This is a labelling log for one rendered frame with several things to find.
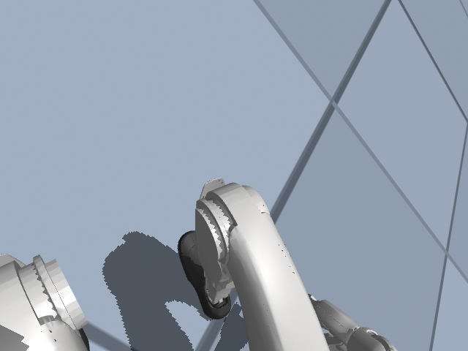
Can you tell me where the right robot foot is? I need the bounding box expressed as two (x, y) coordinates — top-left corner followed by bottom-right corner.
(178, 230), (231, 320)

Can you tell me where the right robot arm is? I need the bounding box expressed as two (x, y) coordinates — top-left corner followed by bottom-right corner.
(347, 327), (398, 351)

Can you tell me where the right robot hand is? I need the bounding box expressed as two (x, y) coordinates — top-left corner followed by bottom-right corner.
(308, 294), (361, 351)

